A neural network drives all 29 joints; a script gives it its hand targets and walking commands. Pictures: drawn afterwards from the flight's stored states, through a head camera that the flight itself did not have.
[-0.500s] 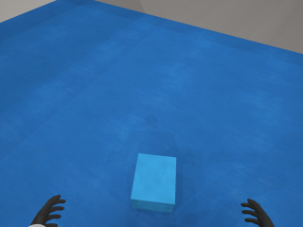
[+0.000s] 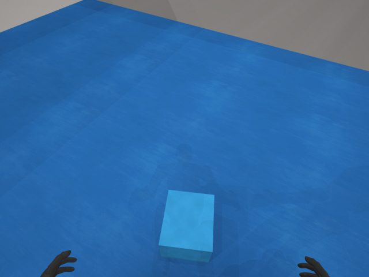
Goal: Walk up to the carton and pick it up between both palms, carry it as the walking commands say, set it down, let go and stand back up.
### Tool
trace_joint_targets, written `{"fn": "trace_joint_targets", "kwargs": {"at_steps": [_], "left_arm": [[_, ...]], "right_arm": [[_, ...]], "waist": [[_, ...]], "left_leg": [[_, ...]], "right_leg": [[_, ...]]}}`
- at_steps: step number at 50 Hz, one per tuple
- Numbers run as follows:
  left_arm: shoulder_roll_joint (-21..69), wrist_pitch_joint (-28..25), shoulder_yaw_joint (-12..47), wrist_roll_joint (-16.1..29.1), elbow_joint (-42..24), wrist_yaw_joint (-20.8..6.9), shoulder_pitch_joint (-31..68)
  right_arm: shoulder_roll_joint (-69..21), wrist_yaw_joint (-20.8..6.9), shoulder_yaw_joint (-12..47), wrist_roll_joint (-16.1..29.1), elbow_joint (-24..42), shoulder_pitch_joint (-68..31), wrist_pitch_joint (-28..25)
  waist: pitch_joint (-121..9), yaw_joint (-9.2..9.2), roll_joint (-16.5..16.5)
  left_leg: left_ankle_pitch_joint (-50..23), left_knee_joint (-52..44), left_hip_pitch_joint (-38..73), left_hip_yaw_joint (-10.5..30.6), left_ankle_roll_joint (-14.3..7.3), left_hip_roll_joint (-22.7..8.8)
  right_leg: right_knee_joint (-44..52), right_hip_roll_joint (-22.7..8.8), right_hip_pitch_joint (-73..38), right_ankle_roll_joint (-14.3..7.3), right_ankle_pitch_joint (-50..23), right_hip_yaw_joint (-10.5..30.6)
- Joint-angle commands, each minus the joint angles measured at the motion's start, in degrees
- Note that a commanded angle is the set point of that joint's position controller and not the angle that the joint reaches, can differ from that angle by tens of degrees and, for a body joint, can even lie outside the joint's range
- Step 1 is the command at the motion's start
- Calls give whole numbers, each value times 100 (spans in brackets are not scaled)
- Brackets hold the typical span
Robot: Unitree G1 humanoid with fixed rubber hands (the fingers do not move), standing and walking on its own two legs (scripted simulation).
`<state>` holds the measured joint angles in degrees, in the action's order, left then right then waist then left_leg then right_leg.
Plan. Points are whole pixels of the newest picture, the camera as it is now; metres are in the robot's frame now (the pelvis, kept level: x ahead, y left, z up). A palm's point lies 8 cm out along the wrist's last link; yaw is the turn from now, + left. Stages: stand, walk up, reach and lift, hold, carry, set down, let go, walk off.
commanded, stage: stand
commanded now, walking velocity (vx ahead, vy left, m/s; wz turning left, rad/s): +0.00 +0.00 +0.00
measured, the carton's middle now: (187, 225) +0.45 -0.01 -0.68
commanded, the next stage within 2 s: none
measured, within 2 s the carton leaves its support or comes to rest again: neither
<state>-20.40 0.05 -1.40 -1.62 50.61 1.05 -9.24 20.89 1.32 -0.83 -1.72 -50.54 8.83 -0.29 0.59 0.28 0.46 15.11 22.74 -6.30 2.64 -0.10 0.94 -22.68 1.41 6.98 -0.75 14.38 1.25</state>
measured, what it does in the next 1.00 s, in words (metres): stands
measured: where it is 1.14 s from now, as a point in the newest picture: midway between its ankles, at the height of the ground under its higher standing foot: outside the picture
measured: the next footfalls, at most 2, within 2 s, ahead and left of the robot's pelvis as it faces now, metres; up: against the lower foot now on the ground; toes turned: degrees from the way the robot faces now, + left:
none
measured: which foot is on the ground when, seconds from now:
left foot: down 0.00-1.00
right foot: down 0.00-1.00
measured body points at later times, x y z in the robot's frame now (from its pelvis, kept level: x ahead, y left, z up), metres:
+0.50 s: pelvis -0.02 +0.00 +0.00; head -0.02 +0.00 +0.45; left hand +0.08 +0.31 -0.11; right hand +0.09 -0.31 -0.11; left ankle -0.03 +0.12 -0.74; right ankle -0.02 -0.11 -0.74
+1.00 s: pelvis -0.02 +0.00 +0.00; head -0.02 +0.00 +0.45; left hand +0.08 +0.32 -0.11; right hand +0.08 -0.31 -0.11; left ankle -0.03 +0.12 -0.74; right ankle -0.02 -0.11 -0.74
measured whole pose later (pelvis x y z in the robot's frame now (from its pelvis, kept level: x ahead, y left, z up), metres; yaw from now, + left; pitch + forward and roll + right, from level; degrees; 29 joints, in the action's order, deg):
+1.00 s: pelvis -0.02 +0.00 +0.00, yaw +0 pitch -2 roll +0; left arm -22.2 -0.5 -0.6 -0.9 59.2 0.5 -6.9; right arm 22.3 0.8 -0.2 -1.0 -58.4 7.4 -0.9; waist 1.5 0.3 0.2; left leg 11.4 18.9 -5.3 2.9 -0.2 1.2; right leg -19.0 0.8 5.9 -0.4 10.9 1.3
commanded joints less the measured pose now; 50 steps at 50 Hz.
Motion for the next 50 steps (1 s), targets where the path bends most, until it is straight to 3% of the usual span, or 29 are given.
{"fn": "trace_joint_targets", "kwargs": {"at_steps": [1, 21, 50], "left_arm": [[-923, -70, -189, 9, -206, 16, 181], [-1047, -96, -137, 40, 292, -18, 290], [-1158, -114, -90, 77, 636, -34, 424]], "right_arm": [[905, 21, -180, 6, 220, -202, -75], [1023, -6, -134, 37, -241, -266, -104], [1114, -32, -111, 74, -552, -321, -115]], "waist": [[-194, 5, -34], [-60, 11, -29], [-83, 0, -32]], "left_leg": [[-1512, -292, -54, 488, -34, -611], [-1106, -562, -86, 561, -70, -659], [-1231, -657, -39, 589, -107, -700]], "right_leg": [[312, -670, -105, -13, -1464, 575], [560, -725, -101, -34, -1045, 629], [626, -790, -173, -75, -1115, 619]]}}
